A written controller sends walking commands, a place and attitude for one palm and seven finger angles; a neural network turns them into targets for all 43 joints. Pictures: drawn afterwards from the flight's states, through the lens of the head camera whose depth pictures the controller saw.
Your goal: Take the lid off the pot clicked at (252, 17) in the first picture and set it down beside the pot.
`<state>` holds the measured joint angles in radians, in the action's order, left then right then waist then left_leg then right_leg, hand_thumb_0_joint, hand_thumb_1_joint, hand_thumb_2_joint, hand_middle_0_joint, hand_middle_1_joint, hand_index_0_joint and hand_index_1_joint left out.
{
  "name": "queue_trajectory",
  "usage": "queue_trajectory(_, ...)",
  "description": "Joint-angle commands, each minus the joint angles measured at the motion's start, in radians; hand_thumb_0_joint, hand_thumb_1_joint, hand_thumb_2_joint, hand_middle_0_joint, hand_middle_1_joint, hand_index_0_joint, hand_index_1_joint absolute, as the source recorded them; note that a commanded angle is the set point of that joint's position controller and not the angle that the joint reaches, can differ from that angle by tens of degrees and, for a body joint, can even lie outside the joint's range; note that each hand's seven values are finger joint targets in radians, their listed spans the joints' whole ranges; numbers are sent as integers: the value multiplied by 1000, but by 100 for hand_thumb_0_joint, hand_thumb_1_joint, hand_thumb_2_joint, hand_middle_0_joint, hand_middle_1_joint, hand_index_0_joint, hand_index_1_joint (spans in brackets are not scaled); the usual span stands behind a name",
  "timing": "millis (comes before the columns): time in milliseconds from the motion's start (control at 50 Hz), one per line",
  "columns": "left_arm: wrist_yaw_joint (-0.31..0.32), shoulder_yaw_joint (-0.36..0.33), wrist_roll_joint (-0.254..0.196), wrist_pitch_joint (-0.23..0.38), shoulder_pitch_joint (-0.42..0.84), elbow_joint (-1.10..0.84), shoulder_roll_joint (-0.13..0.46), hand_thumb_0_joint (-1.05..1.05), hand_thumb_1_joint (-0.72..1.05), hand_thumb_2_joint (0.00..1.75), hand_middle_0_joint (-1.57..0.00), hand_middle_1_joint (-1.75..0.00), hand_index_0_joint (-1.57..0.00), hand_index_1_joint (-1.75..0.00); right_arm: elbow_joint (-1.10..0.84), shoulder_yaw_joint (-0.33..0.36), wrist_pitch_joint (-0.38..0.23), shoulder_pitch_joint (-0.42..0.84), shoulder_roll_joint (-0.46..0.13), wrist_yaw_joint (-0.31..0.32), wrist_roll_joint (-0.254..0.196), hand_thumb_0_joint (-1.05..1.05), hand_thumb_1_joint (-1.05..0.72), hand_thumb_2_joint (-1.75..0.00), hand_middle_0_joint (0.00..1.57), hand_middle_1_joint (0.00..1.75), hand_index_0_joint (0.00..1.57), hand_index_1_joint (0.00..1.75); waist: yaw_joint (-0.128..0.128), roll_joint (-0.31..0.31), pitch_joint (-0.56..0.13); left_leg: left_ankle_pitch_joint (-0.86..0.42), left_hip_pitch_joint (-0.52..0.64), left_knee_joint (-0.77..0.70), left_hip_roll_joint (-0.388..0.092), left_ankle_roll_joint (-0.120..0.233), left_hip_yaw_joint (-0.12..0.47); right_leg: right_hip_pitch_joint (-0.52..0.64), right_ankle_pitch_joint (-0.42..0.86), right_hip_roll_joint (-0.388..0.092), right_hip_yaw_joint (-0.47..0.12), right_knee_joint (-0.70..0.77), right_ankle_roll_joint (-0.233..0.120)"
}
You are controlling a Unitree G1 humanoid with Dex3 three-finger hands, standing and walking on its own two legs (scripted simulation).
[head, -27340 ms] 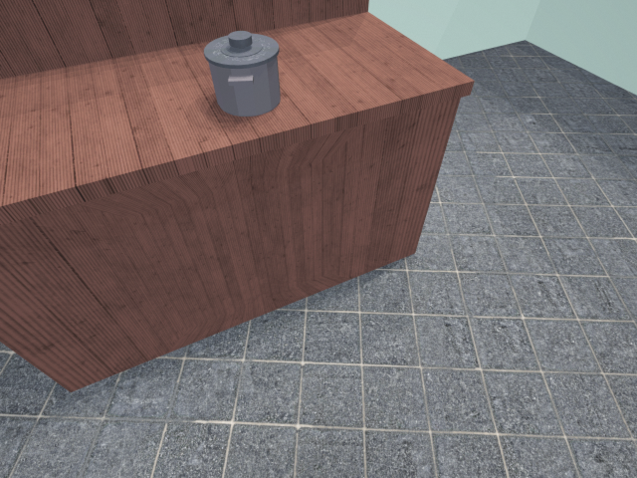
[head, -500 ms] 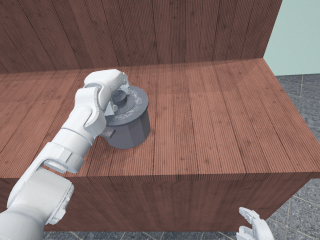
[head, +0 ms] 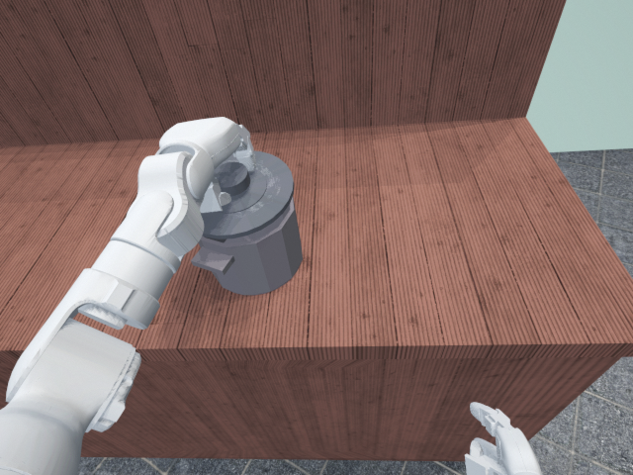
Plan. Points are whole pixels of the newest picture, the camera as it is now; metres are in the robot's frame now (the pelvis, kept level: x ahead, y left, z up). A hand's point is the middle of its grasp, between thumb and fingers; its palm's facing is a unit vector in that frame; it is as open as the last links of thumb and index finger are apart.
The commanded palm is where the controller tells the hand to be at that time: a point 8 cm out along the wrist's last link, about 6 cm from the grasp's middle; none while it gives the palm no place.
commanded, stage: lift the lid straight up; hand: left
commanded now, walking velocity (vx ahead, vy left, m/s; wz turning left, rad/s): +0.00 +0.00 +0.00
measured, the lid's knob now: (230, 178) +0.46 +0.13 +0.16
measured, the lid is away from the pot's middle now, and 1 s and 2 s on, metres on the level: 0.00 0.02 0.04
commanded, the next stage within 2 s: move the lid sideways beside the pot in 1.42 s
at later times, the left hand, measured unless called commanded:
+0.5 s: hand (214, 150) +0.43 +0.13 +0.22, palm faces -0.11 -0.04 -0.99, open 8.4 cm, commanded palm +0.41 +0.14 +0.30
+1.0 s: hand (206, 116) +0.43 +0.13 +0.27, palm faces -0.03 -0.02 -1.00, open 8.4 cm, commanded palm +0.41 +0.14 +0.34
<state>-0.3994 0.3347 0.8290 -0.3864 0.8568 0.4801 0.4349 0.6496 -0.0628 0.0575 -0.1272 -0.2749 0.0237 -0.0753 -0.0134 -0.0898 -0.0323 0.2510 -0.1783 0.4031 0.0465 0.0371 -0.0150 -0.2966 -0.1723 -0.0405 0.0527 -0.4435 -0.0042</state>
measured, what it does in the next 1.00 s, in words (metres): stands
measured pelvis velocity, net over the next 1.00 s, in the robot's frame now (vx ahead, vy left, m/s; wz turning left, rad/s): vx -0.01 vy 0.00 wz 0.00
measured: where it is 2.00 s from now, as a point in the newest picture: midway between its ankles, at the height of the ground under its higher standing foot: outside the picture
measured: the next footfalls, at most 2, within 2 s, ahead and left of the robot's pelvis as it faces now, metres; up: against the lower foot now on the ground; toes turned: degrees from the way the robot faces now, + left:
none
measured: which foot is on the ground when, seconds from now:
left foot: down 0.00-1.00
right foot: down 0.00-1.00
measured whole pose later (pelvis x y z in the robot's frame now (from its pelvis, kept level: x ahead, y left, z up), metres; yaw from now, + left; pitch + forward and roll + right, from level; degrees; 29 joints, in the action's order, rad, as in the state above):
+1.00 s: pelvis -0.01 +0.00 +0.00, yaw +0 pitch +2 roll +1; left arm -0.44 0.34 0.85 -0.41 1.06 0.50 0.48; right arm 0.65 -0.07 0.02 -0.12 -0.28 0.04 -0.08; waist -0.01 -0.10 -0.04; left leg 0.23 -0.19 0.38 0.05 0.03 -0.01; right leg -0.31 -0.16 -0.04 0.05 -0.43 -0.01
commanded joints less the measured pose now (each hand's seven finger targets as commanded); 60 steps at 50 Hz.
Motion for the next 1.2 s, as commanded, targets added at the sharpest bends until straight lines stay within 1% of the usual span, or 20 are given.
queue_trajectory(0,58,-154,49,12,641,-279,243,0,48,123,-103,-89,-83,-79,-169,38,-58,141,-87,7,-5,0,-90,-90,20,30,20,30,3,85,-428,-282,27,-34,-26,20,39,281,284,3,-37,-4,-37)
queue_trajectory(60,59,-155,47,14,654,-294,249,0,48,123,-103,-89,-83,-79,-166,37,-64,131,-85,4,-3,0,-90,-90,20,30,20,30,2,71,-452,-318,49,-32,-27,19,44,285,294,9,-34,-6,-38)
queue_trajectory(140,64,-148,32,4,699,-249,242,0,48,123,-103,-89,-83,-79,-148,37,-63,134,-97,8,-8,0,-90,-90,20,30,20,30,-14,76,-391,-274,41,-39,-28,15,50,230,251,10,-19,8,-41)
queue_trajectory(200,64,-169,48,0,690,-216,262,0,48,123,-103,-89,-83,-79,-144,29,-68,129,-92,12,-5,0,-90,-90,20,30,20,30,5,108,-401,-278,21,-50,-28,13,53,254,252,9,-20,1,-40)
queue_trajectory(280,62,-159,60,-3,724,-179,257,0,48,123,-103,-89,-83,-79,-142,27,-62,134,-94,15,-3,0,-90,-90,20,30,20,30,1,115,-373,-237,-2,-55,-31,11,42,246,225,3,-24,12,-38)
queue_trajectory(360,62,-176,62,9,736,-256,285,0,48,123,-103,-89,-83,-79,-167,27,-67,141,-87,10,-1,0,-90,-90,20,30,20,30,14,94,-480,-307,28,-53,-28,13,40,310,283,2,-35,-4,-37)
queue_trajectory(420,55,-153,65,-2,754,-215,258,0,48,123,-103,-89,-83,-79,-157,27,-68,140,-90,12,-5,0,-90,-90,20,30,20,30,6,98,-427,-283,14,-50,-32,12,39,278,276,-2,-33,6,-38)
queue_trajectory(500,53,-203,67,-3,744,-237,314,0,48,123,-103,-89,-83,-79,-164,27,-70,142,-92,13,-5,0,-90,-90,20,30,20,30,17,115,-445,-295,7,-47,-31,14,37,303,294,-3,-38,1,-38)
queue_trajectory(560,45,-171,61,-7,727,-222,276,0,48,123,-103,-89,-83,-79,-162,26,-65,142,-89,10,-8,0,-90,-90,20,30,20,30,12,118,-423,-294,2,-50,-31,12,32,289,281,-2,-34,4,-35)
queue_trajectory(580,41,-145,62,-13,740,-202,246,0,48,123,-103,-89,-83,-79,-159,26,-64,146,-92,11,-10,0,-90,-90,20,30,20,30,4,127,-386,-274,-5,-48,-33,12,34,259,269,-2,-30,10,-36)
queue_trajectory(620,40,-164,62,-22,732,-161,273,0,48,123,-103,-89,-83,-79,-153,24,-58,144,-97,15,-13,0,-90,-90,20,30,20,30,6,144,-347,-230,-24,-59,-36,11,33,239,221,-1,-27,19,-34)
queue_trajectory(660,44,-171,62,-6,809,-271,301,0,48,123,-103,-89,-83,-79,-171,22,-66,148,-90,15,-12,0,-90,-90,20,30,20,30,12,98,-445,-257,10,-62,-28,12,36,287,234,-1,-35,7,-34)
queue_trajectory(700,42,-151,64,-11,815,-253,271,0,48,123,-103,-89,-83,-79,-169,26,-77,154,-85,16,-12,0,-90,-90,20,30,20,30,8,94,-449,-286,26,-45,-30,15,37,281,267,-4,-37,3,-36)
queue_trajectory(760,44,-202,73,-15,823,-227,347,0,48,123,-103,-89,-83,-79,-158,20,-75,142,-92,20,-10,0,-90,-90,20,30,20,30,15,116,-465,-264,2,-58,-28,13,35,311,252,-4,-42,9,-32)
queue_trajectory(840,39,-157,53,-16,851,-167,294,0,48,123,-103,-89,-83,-79,-146,24,-78,149,-101,27,-16,0,-90,-90,20,30,20,30,-10,109,-389,-216,1,-56,-30,14,32,245,207,-7,-34,26,-32)
queue_trajectory(900,35,-180,78,-15,879,-220,327,0,48,123,-103,-89,-83,-79,-157,20,-88,154,-89,26,-10,0,-90,-90,20,30,20,30,15,81,-475,-276,18,-51,-28,13,33,301,270,-12,-47,5,-36)
queue_trajectory(960,26,-169,76,-20,858,-216,309,0,48,123,-103,-89,-83,-79,-158,19,-83,150,-88,17,-11,0,-90,-90,20,30,20,30,14,102,-485,-307,21,-49,-31,10,34,309,293,-8,-41,3,-34)
queue_trajectory(980,23,-159,85,-31,838,-148,292,0,48,123,-103,-89,-83,-79,-150,19,-79,157,-92,21,-13,0,-90,-90,20,30,20,30,8,131,-423,-276,-3,-45,-33,13,30,273,273,-8,-37,12,-34)
queue_trajectory(1040,23,-182,66,-32,836,-133,320,0,48,123,-103,-89,-83,-79,-144,23,-72,152,-108,23,-14,0,-90,-90,20,30,20,30,1,139,-387,-235,-13,-54,-33,13,27,255,232,-10,-34,24,-32)
queue_trajectory(1180,15,-155,87,-29,951,-237,310,0,48,123,-103,-89,-83,-79,-163,19,-89,172,-87,18,-13,0,-90,-90,20,30,20,30,13,106,-475,-292,14,-44,-31,12,33,299,286,-13,-42,2,-36)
